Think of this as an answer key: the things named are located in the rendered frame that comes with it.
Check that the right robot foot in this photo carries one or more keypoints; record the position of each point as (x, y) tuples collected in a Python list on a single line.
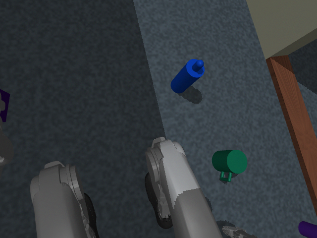
[(164, 223)]

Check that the left robot arm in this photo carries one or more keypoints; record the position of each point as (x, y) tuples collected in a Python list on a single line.
[(6, 147)]

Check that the left robot foot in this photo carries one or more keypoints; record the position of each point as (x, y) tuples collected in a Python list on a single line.
[(92, 216)]

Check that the right robot hand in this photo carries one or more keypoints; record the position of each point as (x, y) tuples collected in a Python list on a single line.
[(236, 232)]

